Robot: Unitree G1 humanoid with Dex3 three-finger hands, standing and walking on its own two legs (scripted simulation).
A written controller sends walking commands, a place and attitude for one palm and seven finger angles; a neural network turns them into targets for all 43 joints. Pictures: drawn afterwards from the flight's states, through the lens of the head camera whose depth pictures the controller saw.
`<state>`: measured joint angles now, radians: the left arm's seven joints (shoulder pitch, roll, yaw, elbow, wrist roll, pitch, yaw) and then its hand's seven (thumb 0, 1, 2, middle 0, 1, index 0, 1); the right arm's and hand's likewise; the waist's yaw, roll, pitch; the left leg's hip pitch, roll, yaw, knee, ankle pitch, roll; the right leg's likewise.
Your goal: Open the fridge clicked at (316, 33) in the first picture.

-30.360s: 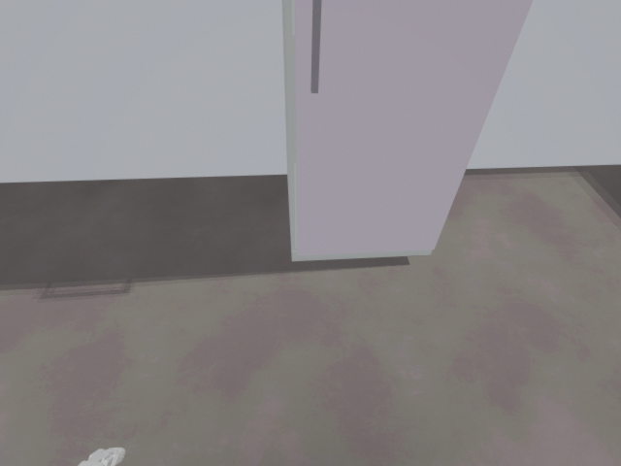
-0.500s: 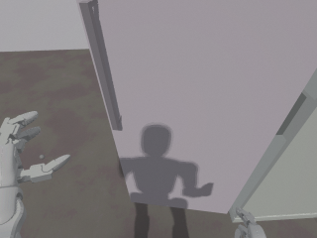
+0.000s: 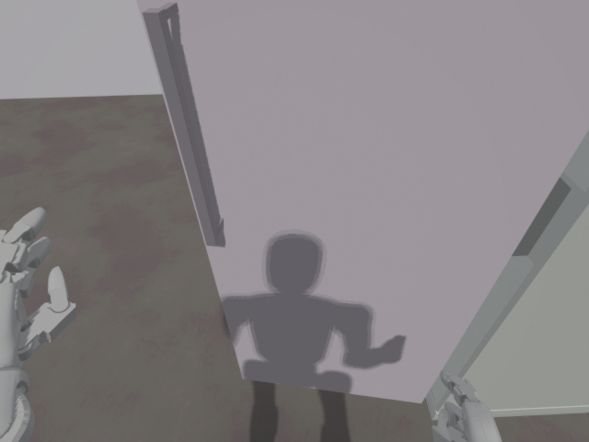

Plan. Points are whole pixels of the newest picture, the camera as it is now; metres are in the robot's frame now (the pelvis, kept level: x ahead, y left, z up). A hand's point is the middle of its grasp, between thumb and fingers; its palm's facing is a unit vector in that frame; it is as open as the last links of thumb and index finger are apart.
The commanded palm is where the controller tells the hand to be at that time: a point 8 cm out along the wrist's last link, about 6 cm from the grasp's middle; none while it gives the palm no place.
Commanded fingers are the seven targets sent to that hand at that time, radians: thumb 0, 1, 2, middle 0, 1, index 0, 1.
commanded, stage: draw the hand back to the body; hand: left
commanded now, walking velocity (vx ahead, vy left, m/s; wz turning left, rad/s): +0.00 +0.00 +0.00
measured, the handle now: (195, 147) +0.43 +0.22 +0.20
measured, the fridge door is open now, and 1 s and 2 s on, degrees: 80 80 80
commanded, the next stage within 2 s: step back with the hand held close in 0.16 s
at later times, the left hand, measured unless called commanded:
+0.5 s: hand (70, 309) +0.19 +0.28 +0.15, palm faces +0.40 -0.81 -0.42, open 7.4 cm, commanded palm +0.12 +0.31 +0.17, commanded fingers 0.00 0.90 0.90 -0.20 -0.30 -0.20 -0.30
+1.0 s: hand out of the picture +0.07 +0.31 +0.16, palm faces +0.51 -0.73 -0.45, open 7.4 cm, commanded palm +0.00 +0.34 +0.17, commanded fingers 0.00 0.90 0.90 -0.20 -0.30 -0.20 -0.30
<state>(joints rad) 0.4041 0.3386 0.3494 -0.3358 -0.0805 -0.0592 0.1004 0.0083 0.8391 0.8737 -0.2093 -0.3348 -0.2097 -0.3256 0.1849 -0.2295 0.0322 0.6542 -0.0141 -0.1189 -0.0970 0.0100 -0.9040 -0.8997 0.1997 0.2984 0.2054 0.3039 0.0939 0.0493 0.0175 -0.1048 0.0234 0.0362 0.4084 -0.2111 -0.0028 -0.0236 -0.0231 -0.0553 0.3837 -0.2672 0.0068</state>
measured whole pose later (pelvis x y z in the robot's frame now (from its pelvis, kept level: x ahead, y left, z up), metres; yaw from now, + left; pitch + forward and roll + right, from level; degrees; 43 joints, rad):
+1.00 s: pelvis -0.10 +0.03 -0.02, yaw +6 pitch -1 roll -2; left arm 0.53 0.40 0.43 -0.53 -0.03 -0.23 0.13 0.01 0.88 0.90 -0.21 -0.31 -0.21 -0.30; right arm 0.23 -0.22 0.01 0.57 0.00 -0.08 -0.08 0.01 -0.90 -0.90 0.20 0.30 0.21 0.30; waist 0.02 0.01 0.05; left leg -0.46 -0.01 -0.01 0.61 -0.26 0.04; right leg -0.32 0.01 0.01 0.53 -0.19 0.02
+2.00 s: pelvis -0.29 +0.07 +0.00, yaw -2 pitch -1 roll +1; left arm 0.49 0.39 0.43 -0.43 -0.03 -0.19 0.16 0.01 0.88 0.90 -0.21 -0.31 -0.21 -0.30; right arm 0.32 -0.23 -0.01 0.71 -0.01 -0.08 -0.08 0.01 -0.90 -0.90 0.20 0.30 0.21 0.30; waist 0.05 -0.06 -0.10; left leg -0.46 0.03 0.04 0.89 -0.36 0.01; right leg -0.22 0.00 -0.07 0.50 -0.30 -0.07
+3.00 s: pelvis -0.25 +0.10 +0.00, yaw -1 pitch +0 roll -1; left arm 0.54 0.39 0.39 -0.41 -0.06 -0.17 0.15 0.01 0.89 0.90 -0.21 -0.31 -0.21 -0.30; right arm 0.21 -0.21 0.03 0.61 0.00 -0.10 -0.08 0.01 -0.90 -0.90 0.20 0.30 0.21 0.30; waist 0.02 0.01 0.00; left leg -0.25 0.03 0.09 0.48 -0.23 0.02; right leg -0.18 0.02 -0.07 0.44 -0.26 -0.03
